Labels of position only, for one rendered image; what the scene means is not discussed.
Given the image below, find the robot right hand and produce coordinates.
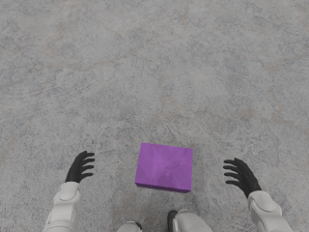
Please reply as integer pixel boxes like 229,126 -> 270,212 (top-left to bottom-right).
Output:
223,158 -> 262,199

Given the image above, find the robot right forearm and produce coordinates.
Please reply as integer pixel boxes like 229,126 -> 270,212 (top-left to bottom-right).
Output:
247,190 -> 293,232

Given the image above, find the robot left forearm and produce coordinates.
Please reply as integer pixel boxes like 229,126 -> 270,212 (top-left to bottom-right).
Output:
42,182 -> 81,232

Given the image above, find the right robot thigh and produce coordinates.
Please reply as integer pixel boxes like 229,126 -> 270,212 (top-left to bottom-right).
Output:
173,213 -> 213,232

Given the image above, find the carton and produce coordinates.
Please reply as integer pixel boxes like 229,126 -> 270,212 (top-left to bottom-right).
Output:
134,142 -> 193,193

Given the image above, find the robot left hand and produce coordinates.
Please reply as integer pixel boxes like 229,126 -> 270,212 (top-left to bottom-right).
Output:
65,151 -> 95,184

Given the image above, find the right robot foot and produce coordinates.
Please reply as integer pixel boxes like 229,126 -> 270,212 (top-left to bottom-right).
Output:
167,210 -> 178,232

